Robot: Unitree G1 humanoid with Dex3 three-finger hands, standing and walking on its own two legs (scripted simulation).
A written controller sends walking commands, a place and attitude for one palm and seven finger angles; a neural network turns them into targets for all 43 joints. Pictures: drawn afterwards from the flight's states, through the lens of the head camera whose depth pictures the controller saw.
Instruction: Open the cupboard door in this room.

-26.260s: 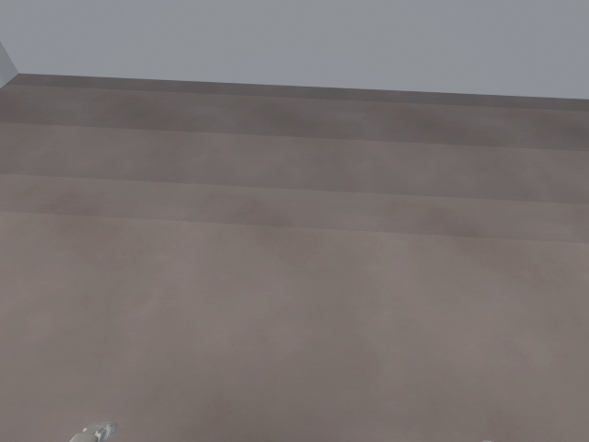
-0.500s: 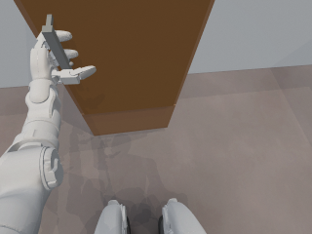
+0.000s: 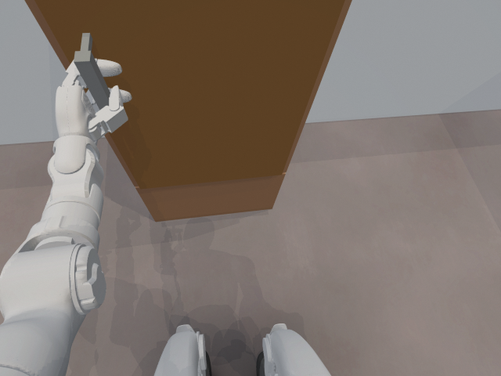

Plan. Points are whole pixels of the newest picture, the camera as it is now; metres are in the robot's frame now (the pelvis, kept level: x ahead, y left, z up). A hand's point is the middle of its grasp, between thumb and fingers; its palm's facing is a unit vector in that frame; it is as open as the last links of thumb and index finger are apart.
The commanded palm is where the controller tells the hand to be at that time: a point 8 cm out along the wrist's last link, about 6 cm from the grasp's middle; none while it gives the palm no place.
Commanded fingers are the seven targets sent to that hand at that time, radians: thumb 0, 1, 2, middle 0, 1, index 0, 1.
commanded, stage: pull the door open along its arc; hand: left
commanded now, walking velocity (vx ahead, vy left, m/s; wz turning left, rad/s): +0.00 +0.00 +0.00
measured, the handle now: (101, 83) +0.56 +0.19 +0.07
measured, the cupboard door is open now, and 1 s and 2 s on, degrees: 0 41 40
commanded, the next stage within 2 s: open thumb and fingers to let go in 0.92 s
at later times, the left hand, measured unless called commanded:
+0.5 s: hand (139, 166) +0.41 +0.13 +0.07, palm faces +0.26 -0.96 +0.10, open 5.8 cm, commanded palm +0.35 +0.17 +0.06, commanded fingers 0.00 0.90 0.90 -0.40 -1.35 -0.40 -1.35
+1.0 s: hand (220, 247) +0.29 +0.02 +0.07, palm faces +0.31 -0.95 -0.03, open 5.8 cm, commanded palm +0.25 +0.07 +0.06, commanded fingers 0.00 0.90 0.90 -0.40 -1.35 -0.40 -1.35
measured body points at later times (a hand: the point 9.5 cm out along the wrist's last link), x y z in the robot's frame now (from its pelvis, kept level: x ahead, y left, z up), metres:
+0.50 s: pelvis +0.01 +0.00 +0.02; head +0.10 +0.00 +0.46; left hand +0.39 +0.18 +0.06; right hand +0.10 -0.25 -0.10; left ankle +0.02 +0.10 -0.65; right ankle -0.01 -0.11 -0.65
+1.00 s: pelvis +0.00 -0.04 +0.02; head +0.03 -0.05 +0.47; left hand +0.27 +0.07 +0.07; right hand +0.19 -0.23 -0.08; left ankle +0.02 +0.10 -0.65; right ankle -0.01 -0.11 -0.65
